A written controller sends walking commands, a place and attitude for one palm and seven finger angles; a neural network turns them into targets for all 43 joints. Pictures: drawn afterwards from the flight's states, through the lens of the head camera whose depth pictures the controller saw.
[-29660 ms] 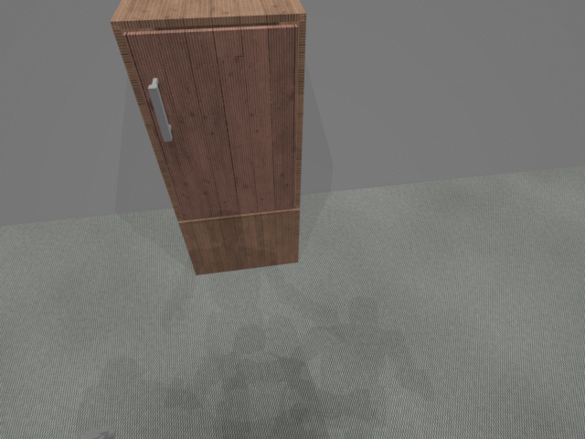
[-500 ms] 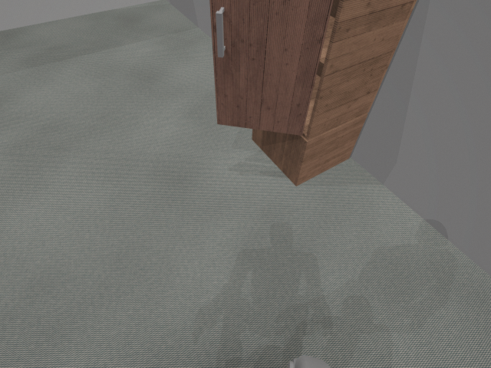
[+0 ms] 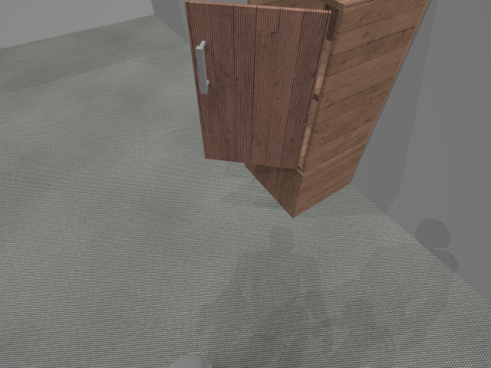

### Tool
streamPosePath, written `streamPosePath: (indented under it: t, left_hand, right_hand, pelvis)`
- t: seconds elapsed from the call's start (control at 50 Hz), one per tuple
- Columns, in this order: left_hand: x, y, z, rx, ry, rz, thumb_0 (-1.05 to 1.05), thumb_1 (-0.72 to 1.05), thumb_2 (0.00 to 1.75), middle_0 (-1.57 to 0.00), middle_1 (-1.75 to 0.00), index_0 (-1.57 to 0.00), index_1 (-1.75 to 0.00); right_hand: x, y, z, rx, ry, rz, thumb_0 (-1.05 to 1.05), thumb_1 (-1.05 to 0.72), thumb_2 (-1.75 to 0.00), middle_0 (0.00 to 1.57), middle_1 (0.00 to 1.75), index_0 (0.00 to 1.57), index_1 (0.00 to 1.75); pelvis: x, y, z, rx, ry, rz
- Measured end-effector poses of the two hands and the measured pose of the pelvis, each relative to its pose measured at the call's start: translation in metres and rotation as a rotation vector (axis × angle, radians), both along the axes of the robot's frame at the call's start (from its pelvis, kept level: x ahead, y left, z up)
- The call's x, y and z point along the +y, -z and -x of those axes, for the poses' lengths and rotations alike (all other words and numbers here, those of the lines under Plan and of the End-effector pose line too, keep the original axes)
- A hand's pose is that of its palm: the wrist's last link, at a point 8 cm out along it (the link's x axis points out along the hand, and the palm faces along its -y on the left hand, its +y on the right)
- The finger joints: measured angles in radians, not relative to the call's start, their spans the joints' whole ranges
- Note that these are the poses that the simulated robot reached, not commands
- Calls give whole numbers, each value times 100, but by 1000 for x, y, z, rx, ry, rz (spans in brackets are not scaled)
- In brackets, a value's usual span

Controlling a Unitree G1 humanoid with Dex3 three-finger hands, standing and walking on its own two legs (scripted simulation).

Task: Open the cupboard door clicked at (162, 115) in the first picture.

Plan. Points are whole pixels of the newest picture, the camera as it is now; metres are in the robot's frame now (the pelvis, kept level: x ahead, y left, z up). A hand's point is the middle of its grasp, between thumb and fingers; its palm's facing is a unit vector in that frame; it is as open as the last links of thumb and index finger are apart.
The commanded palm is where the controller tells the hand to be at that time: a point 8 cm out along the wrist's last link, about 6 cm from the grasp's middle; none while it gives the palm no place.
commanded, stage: take the last steps up to it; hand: left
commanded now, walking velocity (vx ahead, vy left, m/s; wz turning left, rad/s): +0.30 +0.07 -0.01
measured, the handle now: (203, 67) +0.91 +0.18 +0.01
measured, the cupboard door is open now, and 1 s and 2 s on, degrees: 47 47 47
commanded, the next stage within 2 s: come to a stop and stand still in 0.60 s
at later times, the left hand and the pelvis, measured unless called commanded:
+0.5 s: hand (144, 293) +0.28 +0.23 -0.16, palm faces -0.03 -0.98 -0.19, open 7.3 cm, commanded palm none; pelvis +0.19 +0.06 +0.00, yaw -3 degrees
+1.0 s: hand (155, 267) +0.35 +0.24 -0.19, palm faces +0.02 -0.97 -0.23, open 7.3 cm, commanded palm none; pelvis +0.32 +0.04 -0.02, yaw -3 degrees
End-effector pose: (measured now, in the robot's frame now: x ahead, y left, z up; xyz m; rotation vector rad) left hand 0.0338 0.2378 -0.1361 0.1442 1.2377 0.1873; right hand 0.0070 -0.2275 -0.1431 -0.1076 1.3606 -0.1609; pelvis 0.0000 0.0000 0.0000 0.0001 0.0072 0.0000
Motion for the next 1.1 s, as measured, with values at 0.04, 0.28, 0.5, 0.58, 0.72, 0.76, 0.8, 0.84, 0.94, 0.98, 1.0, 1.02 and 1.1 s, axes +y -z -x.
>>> streamPosePath:
  t: [0.04,0.28,0.5,0.58,0.72,0.76,0.8,0.84,0.94,0.98,1.0,1.02,1.1]
  left_hand:
    - [9,4,8,61,-21,8,-2,95,90,-21,-30,-20,-30]
    - [57,24,-50,219,-22,44,0,91,90,-20,-30,-19,-30]
    - [45,-3,-242,-41,106,18,0,92,90,-20,-30,-19,-30]
    - [28,-4,-304,-102,162,-3,0,92,90,-20,-30,-19,-30]
    - [7,0,-334,-108,117,8,0,91,90,-20,-30,-20,-30]
    - [8,0,-330,-79,76,11,-1,92,90,-20,-30,-20,-30]
    - [16,2,-328,-47,54,0,-2,95,90,-21,-30,-20,-30]
    - [23,7,-324,0,48,-2,-2,95,90,-21,-30,-20,-30]
    - [41,25,-317,103,23,-8,-1,93,90,-20,-30,-20,-30]
    - [44,25,-316,128,17,-13,-1,93,90,-20,-30,-20,-30]
    - [45,24,-315,136,15,-16,-1,92,90,-20,-30,-20,-30]
    - [45,23,-315,141,13,-20,0,92,90,-20,-30,-20,-30]
    - [42,14,-317,128,10,-43,0,91,90,-20,-30,-19,-30]
  right_hand:
    - [5,-2,-41,-54,-29,12,1,-92,-90,19,30,20,30]
    - [55,-5,-179,-226,-76,64,0,-92,-90,19,30,20,30]
    - [60,4,-143,41,50,8,0,-93,-90,20,30,20,30]
    - [58,15,-136,137,101,-30,0,-92,-90,20,30,20,30]
    - [41,16,-188,182,98,-31,1,-92,-90,20,30,20,30]
    - [36,11,-220,134,83,-16,1,-92,-90,20,30,20,30]
    - [35,7,-254,80,61,-1,1,-92,-90,19,30,20,30]
    - [35,7,-287,23,42,13,1,-92,-90,19,30,20,30]
    - [33,9,-350,-82,13,67,1,-93,-90,19,30,20,30]
    - [34,7,-368,-113,-4,75,1,-93,-90,20,30,20,30]
    - [33,6,-376,-128,-12,77,1,-93,-90,20,30,20,30]
    - [33,6,-382,-141,-19,76,0,-93,-90,20,30,20,30]
    - [25,7,-395,-174,-33,65,0,-92,-90,20,30,20,30]
  pelvis:
    - [8,1,-17,-1,-1,2]
    - [61,13,-111,-9,38,-6]
    - [56,2,-188,-6,52,-24]
    - [40,11,-221,-12,62,-35]
    - [26,10,-267,-14,35,0]
    - [26,6,-279,-8,32,-2]
    - [27,4,-290,-7,35,-3]
    - [31,5,-300,-12,42,1]
    - [42,16,-323,-16,51,9]
    - [42,17,-324,-11,55,-2]
    - [42,16,-323,-8,54,-3]
    - [41,16,-322,-6,54,-2]
    - [33,14,-315,-2,54,0]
